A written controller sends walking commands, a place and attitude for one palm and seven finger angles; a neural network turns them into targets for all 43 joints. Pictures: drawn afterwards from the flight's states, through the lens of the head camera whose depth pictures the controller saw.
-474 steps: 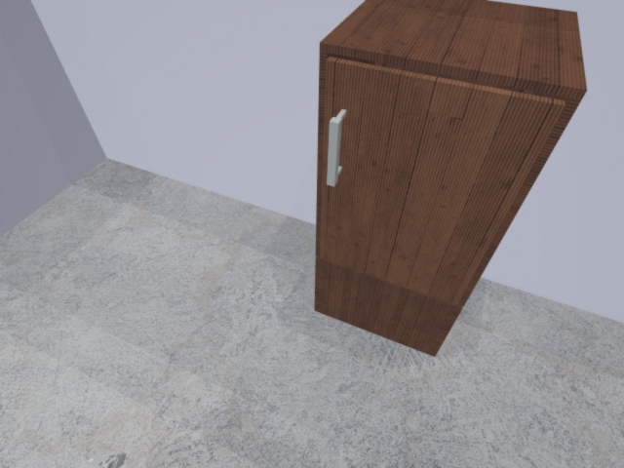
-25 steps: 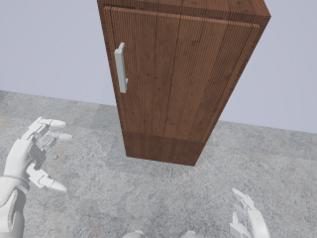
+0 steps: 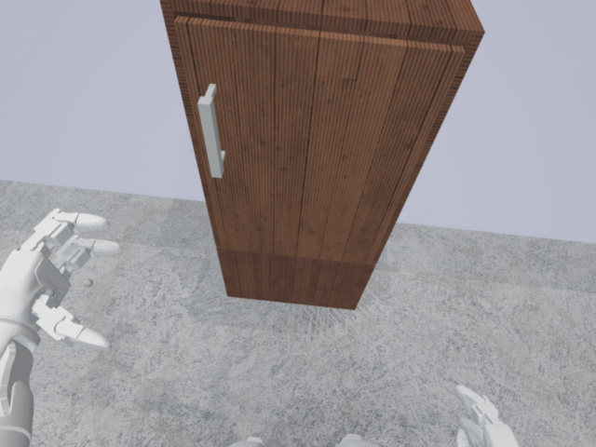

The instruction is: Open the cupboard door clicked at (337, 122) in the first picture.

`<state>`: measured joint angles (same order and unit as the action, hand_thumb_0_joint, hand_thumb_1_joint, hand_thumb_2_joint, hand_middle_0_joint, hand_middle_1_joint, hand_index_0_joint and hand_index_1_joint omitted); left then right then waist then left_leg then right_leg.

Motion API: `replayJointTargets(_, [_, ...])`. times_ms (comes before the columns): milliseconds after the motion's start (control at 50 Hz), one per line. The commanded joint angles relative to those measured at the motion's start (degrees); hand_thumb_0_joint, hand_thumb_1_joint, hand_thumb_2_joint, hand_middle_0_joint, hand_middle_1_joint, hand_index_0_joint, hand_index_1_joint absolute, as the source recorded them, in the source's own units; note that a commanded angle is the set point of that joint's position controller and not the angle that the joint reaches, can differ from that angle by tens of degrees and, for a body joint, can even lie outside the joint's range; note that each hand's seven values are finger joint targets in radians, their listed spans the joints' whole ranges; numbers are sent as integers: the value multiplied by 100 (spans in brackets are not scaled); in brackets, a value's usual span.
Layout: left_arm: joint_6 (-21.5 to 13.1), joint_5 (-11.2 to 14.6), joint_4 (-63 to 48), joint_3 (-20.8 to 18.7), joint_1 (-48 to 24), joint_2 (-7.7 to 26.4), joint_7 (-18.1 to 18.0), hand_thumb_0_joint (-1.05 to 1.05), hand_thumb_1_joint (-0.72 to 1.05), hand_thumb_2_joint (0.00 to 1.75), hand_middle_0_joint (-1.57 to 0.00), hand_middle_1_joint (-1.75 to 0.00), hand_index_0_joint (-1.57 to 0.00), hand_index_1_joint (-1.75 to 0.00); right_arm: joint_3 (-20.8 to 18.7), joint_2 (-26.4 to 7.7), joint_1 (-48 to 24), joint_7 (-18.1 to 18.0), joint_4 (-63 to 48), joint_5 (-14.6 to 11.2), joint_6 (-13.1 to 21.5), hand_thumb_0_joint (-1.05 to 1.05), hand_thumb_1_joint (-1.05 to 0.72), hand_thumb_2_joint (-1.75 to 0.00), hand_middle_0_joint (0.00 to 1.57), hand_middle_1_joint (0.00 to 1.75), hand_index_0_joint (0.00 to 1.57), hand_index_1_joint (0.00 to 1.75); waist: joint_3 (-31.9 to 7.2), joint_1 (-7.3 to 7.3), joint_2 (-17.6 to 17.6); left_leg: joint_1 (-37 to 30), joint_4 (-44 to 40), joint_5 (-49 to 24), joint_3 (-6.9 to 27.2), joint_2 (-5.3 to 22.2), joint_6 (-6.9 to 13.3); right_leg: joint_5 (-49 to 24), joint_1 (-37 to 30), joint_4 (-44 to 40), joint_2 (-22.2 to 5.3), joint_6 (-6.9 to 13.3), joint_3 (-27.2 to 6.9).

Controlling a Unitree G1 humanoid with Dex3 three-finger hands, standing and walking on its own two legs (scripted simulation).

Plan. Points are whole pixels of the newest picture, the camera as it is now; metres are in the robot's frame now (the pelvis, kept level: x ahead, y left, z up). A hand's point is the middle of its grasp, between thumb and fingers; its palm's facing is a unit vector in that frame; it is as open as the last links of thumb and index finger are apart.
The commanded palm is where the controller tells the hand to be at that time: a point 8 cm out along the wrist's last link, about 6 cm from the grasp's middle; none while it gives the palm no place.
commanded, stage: raise the hand with hooked fingers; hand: left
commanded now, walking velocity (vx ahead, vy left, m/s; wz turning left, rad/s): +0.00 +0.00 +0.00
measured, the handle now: (214, 133) +0.59 +0.18 +0.05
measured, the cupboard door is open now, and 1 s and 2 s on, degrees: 0 0 0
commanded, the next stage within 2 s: move the hooked fingers beside the handle in 0.16 s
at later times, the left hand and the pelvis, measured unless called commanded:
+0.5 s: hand (105, 261) +0.32 +0.27 +0.06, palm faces +0.00 -1.00 -0.03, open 14.0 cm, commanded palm +0.30 +0.31 +0.06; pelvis +0.00 -0.03 -0.01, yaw +1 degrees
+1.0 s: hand (131, 210) +0.41 +0.26 +0.06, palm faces -0.04 -1.00 -0.01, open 14.0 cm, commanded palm +0.39 +0.31 +0.06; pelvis +0.01 -0.02 -0.01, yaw -1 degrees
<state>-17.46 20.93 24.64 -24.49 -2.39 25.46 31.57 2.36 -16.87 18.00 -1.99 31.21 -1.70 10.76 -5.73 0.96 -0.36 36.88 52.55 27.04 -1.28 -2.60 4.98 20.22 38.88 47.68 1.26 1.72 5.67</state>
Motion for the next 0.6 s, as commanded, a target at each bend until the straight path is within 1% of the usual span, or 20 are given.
replayJointTargets(0, [-341,178,-1115,-460,-1166,1480,6,0,-50,30,-30,-120,-30,-120,-347,-877,-193,-68,-815,-52,287,0,-90,-90,20,30,20,30,-1274,-42,-684,-654,-996,-2038,734,312,-654,-637,-820,-344,82,128,-271])
replayJointTargets(20, [-334,144,-1048,-424,-1130,1463,27,0,-50,30,-30,-120,-30,-120,-345,-872,-206,-74,-815,-72,282,0,-90,-90,20,30,20,30,-1253,-23,-615,-619,-1018,-1919,740,322,-632,-570,-814,-355,75,117,-269])
replayJointTargets(40, [-322,146,-1030,-457,-1125,1479,24,0,-50,30,-30,-120,-30,-120,-340,-862,-241,-87,-833,-76,289,0,-90,-90,20,30,20,30,-1250,-54,-666,-533,-1026,-1729,693,295,-597,-491,-846,-378,59,113,-297])
replayJointTargets(80, [-347,156,-1157,-483,-1119,1515,3,0,-50,30,-30,-120,-30,-120,-337,-848,-258,-102,-836,-82,318,0,-90,-90,20,30,20,30,-1343,-52,-666,-591,-1018,-1827,697,294,-579,-597,-920,-389,48,105,-301])
replayJointTargets(100, [-356,167,-1180,-555,-1204,1630,3,0,-50,30,-30,-120,-30,-120,-325,-864,-243,-112,-820,-59,323,0,-90,-90,20,30,20,30,-1367,-51,-653,-582,-967,-1863,681,279,-567,-661,-961,-374,68,127,-329])
replayJointTargets(120, [-350,176,-1152,-540,-1186,1582,11,0,-50,30,-30,-120,-30,-120,-307,-829,-262,-112,-814,-65,322,0,-90,-90,20,30,20,30,-1397,-56,-719,-552,-973,-1816,656,271,-564,-648,-1007,-385,53,117,-342])
replayJointTargets(140, [-363,194,-1154,-504,-1135,1501,7,0,-50,30,-30,-120,-30,-120,-309,-806,-268,-121,-815,-76,336,0,-90,-90,20,30,20,30,-1400,-53,-640,-552,-964,-1826,647,272,-554,-676,-1029,-391,48,105,-342])
replayJointTargets(180, [-331,190,-1029,-453,-1103,1444,18,0,-50,30,-30,-120,-30,-120,-294,-815,-286,-135,-807,-83,343,0,-90,-90,20,30,20,30,-1264,-31,-507,-388,-946,-1762,611,263,-512,-702,-1042,-404,31,89,-347])
replayJointTargets(200, [-313,184,-958,-463,-1151,1475,28,0,-50,30,-30,-120,-30,-120,-289,-832,-263,-140,-790,-73,345,0,-90,-90,20,30,20,30,-1177,-31,-562,-379,-920,-1801,617,263,-523,-729,-993,-377,57,119,-347])
replayJointTargets(240, [-291,195,-968,-452,-1174,1446,52,0,-50,30,-30,-120,-30,-120,-290,-811,-277,-144,-799,-83,353,0,-90,-90,20,30,20,30,-1281,-17,-486,-336,-897,-1673,560,238,-472,-706,-1062,-417,32,83,-399])
replayJointTargets(260, [-274,173,-819,-558,-1295,1585,42,0,-50,30,-30,-120,-30,-120,-288,-832,-263,-168,-770,-87,340,0,-90,-90,20,30,20,30,-1230,6,-338,-217,-865,-1592,533,245,-438,-684,-1084,-429,23,69,-427])
replayJointTargets(280, [-294,155,-840,-529,-1609,1629,43,0,-50,30,-30,-120,-30,-120,-276,-837,-281,-191,-738,-86,333,0,-90,-90,20,30,20,30,-1208,62,-432,-138,-830,-1449,508,234,-410,-581,-1041,-443,4,55,-471])
replayJointTargets(360, [-312,71,-245,-493,-2565,1804,109,0,-50,30,-30,-120,-30,-120,-233,-859,-214,-287,-596,-95,276,0,-90,-90,20,30,20,30,-1215,192,-367,95,-704,-1136,472,234,-353,-298,-976,-456,-13,48,-606])
replayJointTargets(420, [-339,10,76,-613,-2852,2084,231,0,-50,30,-30,-120,-30,-120,-220,-868,-119,-289,-532,-80,251,0,-90,-90,20,30,20,30,-1567,126,-581,107,-577,-1454,420,223,-349,-636,-1209,-369,-24,84,-712])
replayJointTargets(480, [-327,-44,368,-482,-3134,2037,318,0,-50,30,-30,-120,-30,-120,-227,-872,-57,-262,-507,-93,212,0,-90,-90,20,30,20,30,-1703,150,-606,105,-545,-1630,405,236,-345,-875,-1181,-299,-34,65,-685])
replayJointTargets(500, [-310,-14,521,-618,-3074,2168,352,0,-50,30,-30,-120,-30,-120,-227,-889,-11,-248,-506,-73,192,0,-90,-90,20,30,20,30,-1767,89,-646,154,-492,-1799,388,228,-352,-1051,-1279,-250,-13,102,-710])
replayJointTargets(520, [-290,-41,684,-759,-2966,2318,360,0,-50,30,-30,-120,-30,-120,-238,-900,60,-230,-491,-83,158,0,-90,-90,20,30,20,30,-1845,78,-478,191,-480,-1900,376,248,-343,-1193,-1338,-240,-19,77,-714])
replayJointTargets(540, [-270,-48,731,-651,-3071,2229,372,0,-50,30,-30,-120,-30,-120,-235,-904,64,-218,-522,-89,131,0,-90,-90,20,30,20,30,-1822,107,-450,278,-469,-1911,352,241,-333,-1256,-1327,-229,-26,56,-728])
replayJointTargets(560, [-264,-64,782,-642,-3187,2233,363,0,-50,30,-30,-120,-30,-120,-248,-901,77,-204,-516,-94,111,0,-90,-90,20,30,20,30,-1819,114,-558,286,-471,-1861,335,251,-339,-1210,-1251,-225,-37,49,-724])
replayJointTargets(580, [-247,-75,877,-603,-3301,2210,339,0,-50,30,-30,-120,-30,-120,-248,-911,103,-190,-517,-93,78,0,-90,-90,20,30,20,30,-1756,151,-488,344,-484,-1782,336,257,-335,-1131,-1188,-231,-33,42,-707])
